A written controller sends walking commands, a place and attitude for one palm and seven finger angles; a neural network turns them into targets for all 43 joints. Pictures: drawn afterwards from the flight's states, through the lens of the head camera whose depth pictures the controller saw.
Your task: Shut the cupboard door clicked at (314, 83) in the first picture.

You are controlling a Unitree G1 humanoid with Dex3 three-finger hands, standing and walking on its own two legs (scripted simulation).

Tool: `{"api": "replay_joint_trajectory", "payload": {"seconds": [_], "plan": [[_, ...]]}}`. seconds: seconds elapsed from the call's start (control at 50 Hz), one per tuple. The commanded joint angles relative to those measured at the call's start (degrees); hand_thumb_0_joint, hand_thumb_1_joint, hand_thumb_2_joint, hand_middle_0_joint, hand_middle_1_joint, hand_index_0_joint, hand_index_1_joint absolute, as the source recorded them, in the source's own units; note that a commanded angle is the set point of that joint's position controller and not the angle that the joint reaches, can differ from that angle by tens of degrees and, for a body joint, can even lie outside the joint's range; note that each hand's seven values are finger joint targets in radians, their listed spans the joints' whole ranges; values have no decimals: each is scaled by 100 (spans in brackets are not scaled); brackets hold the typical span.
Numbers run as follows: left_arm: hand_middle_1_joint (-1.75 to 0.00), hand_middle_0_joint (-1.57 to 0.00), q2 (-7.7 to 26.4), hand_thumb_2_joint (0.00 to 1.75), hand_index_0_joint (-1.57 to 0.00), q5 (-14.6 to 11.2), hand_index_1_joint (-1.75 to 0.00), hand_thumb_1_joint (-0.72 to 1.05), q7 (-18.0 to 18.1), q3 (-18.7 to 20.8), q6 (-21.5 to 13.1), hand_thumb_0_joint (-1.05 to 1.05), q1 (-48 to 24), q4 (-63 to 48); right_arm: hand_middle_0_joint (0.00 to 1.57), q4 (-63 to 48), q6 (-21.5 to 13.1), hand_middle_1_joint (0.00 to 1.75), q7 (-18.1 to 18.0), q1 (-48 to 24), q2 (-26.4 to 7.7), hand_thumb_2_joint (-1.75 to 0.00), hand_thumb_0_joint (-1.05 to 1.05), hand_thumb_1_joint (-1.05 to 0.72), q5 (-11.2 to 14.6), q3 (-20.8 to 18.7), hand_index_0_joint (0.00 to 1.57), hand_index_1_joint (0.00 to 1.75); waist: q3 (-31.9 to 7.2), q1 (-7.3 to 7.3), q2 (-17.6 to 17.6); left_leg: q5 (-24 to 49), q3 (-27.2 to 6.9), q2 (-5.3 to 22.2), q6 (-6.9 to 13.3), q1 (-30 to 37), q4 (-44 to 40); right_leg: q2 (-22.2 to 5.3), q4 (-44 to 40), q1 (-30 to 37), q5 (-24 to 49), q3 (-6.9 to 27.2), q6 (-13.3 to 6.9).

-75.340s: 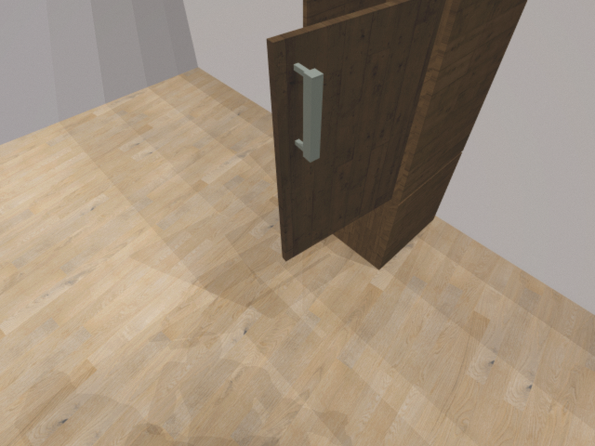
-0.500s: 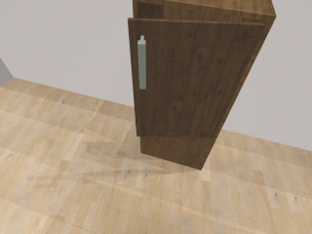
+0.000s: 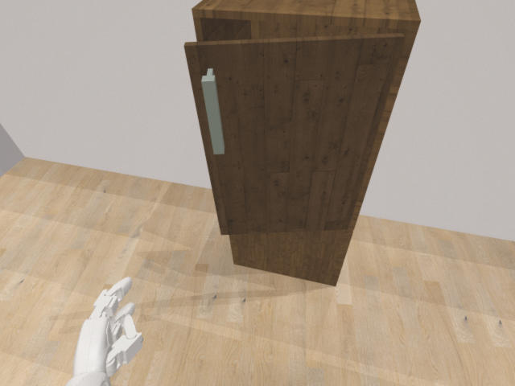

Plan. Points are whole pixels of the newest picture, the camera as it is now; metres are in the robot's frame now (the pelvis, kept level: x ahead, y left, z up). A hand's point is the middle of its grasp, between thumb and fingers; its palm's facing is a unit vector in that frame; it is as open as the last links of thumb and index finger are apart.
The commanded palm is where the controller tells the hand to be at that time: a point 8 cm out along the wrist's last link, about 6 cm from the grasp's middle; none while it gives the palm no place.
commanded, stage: raise the hand and make a fist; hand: left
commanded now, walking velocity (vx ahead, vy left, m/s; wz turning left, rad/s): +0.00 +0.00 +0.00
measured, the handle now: (214, 112) +0.61 +0.10 +0.13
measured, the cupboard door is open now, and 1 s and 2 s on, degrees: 17 17 17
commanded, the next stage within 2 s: bring the fist close to the handle in 1.72 s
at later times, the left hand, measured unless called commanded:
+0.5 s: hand (157, 352) +0.18 +0.15 +0.02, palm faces -0.09 -0.99 -0.05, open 4.8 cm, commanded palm +0.14 +0.22 +0.02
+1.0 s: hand (113, 316) +0.20 +0.19 +0.08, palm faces +0.06 -1.00 -0.06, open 3.1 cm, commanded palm +0.17 +0.24 +0.09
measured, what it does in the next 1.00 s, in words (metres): stands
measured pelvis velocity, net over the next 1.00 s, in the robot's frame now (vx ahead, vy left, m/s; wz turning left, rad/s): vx -0.02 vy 0.00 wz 0.01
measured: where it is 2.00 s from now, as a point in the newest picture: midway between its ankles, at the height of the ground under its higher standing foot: outside the picture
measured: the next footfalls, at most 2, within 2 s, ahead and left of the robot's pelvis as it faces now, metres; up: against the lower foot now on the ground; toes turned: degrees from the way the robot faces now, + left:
none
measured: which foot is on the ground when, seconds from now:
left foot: down 0.00-1.00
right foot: down 0.00-1.00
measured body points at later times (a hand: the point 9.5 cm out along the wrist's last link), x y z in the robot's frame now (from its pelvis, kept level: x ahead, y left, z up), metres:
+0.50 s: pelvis -0.04 -0.04 -0.07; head +0.01 -0.05 +0.38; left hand +0.18 +0.20 +0.03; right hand +0.18 -0.24 -0.14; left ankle -0.01 +0.11 -0.73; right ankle -0.01 -0.13 -0.73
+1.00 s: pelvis -0.02 +0.00 -0.03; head +0.01 +0.00 +0.42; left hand +0.20 +0.25 +0.08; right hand +0.17 -0.23 -0.09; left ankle -0.01 +0.11 -0.73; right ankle -0.01 -0.13 -0.73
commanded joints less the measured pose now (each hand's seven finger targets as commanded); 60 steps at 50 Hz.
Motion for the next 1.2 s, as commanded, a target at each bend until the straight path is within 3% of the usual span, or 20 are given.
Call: {"api": "replay_joint_trajectory", "payload": {"seconds": [0.0,0.02,0.06,0.08,0.12,0.14,0.2,0.24,0.3,0.34,0.4,0.46,0.5,0.54,0.62,0.72,0.84,0.88,1.04,1.18], "plan": [[-50,-38,-331,90,-38,-350,-50,90,-1044,325,-1515,0,2048,311,20,-1644,-555,30,203,-1016,-575,-90,0,-90,-99,-434,20,30,471,578,-2374,583,-395,-61,-188,-1654,475,418,279,-1198,-18,-314,-255],[-52,-40,-269,90,-40,-570,-52,90,-1435,561,-1947,0,2333,344,20,-1786,-493,30,258,-1090,-582,-90,0,-90,-114,-478,20,30,180,714,-2504,518,-302,-115,-213,-1931,767,369,517,-1147,141,-182,-252],[-56,-44,218,90,-44,-888,-56,90,-2191,1216,-2777,0,2181,322,20,-2070,-358,30,364,-1268,-637,-90,0,-90,-88,-532,20,30,-229,843,-1790,503,-223,-187,-307,-2373,1270,209,1077,-1043,686,113,-315],[-58,-46,583,90,-46,-943,-58,90,-2340,1608,-2954,0,1967,119,20,-2276,-306,30,350,-1388,-646,-90,0,-90,-84,-571,20,30,-459,895,-1480,432,-142,-230,-260,-2575,1494,154,1250,-1045,742,293,-309],[-62,-49,807,90,-49,-897,-62,90,-2405,1617,-2939,0,1479,-708,20,-2671,-177,30,326,-1589,-645,-90,0,-90,-91,-537,20,30,-806,961,-288,355,27,-305,-150,-2579,1676,152,1384,-1136,432,499,-351],[-64,-51,1044,90,-51,-875,-64,90,-2317,1692,-2909,0,985,-1343,20,-2779,-156,30,313,-1555,-622,-90,0,-90,-94,-525,20,30,-974,935,493,267,25,-294,-117,-2491,1737,176,1401,-1309,107,578,-384],[-70,-57,1062,90,-57,-899,-70,90,-2090,1458,-3011,0,-266,-2753,20,-2910,-185,30,214,-1285,-574,-90,0,-90,-94,-424,20,30,-1451,456,830,102,-162,-160,3,-2307,2114,270,1442,-1793,-375,733,-332],[-74,-60,1009,90,-60,-970,-74,90,-2083,1130,-3310,0,-1091,-3721,20,-2833,-242,30,93,-1119,-637,-90,0,-90,-109,-376,20,30,-1714,5,449,70,-320,-74,72,-2231,2486,309,1419,-2052,-394,840,-254],[-80,-66,695,90,-66,-1201,-80,90,-2513,607,-3387,0,-1049,-3344,20,-2629,-315,30,-99,-1046,-762,-90,0,-90,-32,-319,20,30,-1335,-247,-143,-264,-423,42,87,-2544,2803,318,1262,-2267,-709,1008,-181],[-84,-69,807,90,-69,-1282,-84,90,-2846,524,-3028,0,-1059,-2880,20,-2612,-320,30,-218,-1038,-836,-90,0,-90,60,-252,20,30,-1102,-300,-184,-451,-436,49,106,-2697,2837,331,1084,-2262,-1074,1111,-150],[-90,-75,1176,90,-75,-1230,-90,90,-3076,1004,-1846,0,-535,-1846,20,-2693,-108,30,-291,-1060,-846,-90,0,-90,165,-220,20,30,-891,12,-607,-542,-393,43,84,-2955,2531,227,692,-1848,-1516,1221,-99],[-96,-81,1338,90,-81,-1300,-96,90,-2892,1574,-721,0,-41,-1834,20,-3037,129,30,-297,-1244,-693,-90,0,-90,193,-158,20,30,-1286,509,-613,-114,-375,-55,45,-2608,2067,65,582,-941,-898,1173,-34],[-100,-84,1345,90,-84,-1377,-100,90,-2470,1959,-443,0,100,-2350,20,-3183,225,30,-260,-1326,-511,-90,0,-90,139,-123,20,30,-1598,715,-658,266,-376,-70,-15,-2343,1858,31,672,-507,-127,1035,20],[-104,-88,1328,90,-88,-1382,-104,90,-1983,2238,-628,0,264,-2721,20,-3120,232,30,-223,-1361,-390,-90,0,-90,84,-120,20,30,-1644,802,-761,585,-434,-37,-58,-2152,1682,108,832,-279,633,789,13],[-112,-95,897,90,-95,-1138,-112,90,-1672,1593,-1399,0,235,-3127,20,-2984,107,30,-96,-1022,-474,-90,0,-90,-13,-116,20,30,-1253,542,-371,1036,-436,-5,-51,-1645,1321,364,1162,-793,1503,192,-101],[-122,-104,715,90,-104,-1047,-122,90,-2141,833,-1602,0,-160,-2787,20,-2855,-75,30,-130,-864,-765,-90,0,-90,45,-103,20,30,-667,190,-200,154,-482,8,-10,-1587,1150,441,819,-1410,-32,160,-200],[-134,-115,1301,90,-115,-1016,-134,90,-1936,1458,-1228,0,-517,-3437,20,-2919,-188,30,-227,-940,-767,-90,0,-90,71,-56,20,30,-1299,512,178,209,-638,21,-24,-1049,686,487,802,-838,14,-51,-275],[-138,-119,1157,90,-119,-997,-138,90,-1723,1440,-1174,0,-441,-3650,20,-2963,-179,30,-195,-968,-680,-90,0,-90,49,-5,20,30,-1282,542,287,562,-659,53,-70,-865,578,503,877,-741,427,-178,-290],[-150,-130,745,90,-130,-908,-150,90,-1836,906,-249,0,-611,-3116,20,-2922,23,30,-102,-971,-753,-90,0,-90,127,86,20,30,-443,386,96,870,-626,104,-105,-739,301,561,462,-583,870,-231,-261],[-150,-130,1246,90,-130,-909,-150,90,-1838,1402,108,0,-1590,-3730,20,-2953,83,30,-203,-1171,-659,-90,0,-90,99,197,20,30,-910,473,35,1162,-596,60,-81,-146,87,539,193,-74,1167,-183,-268]]}}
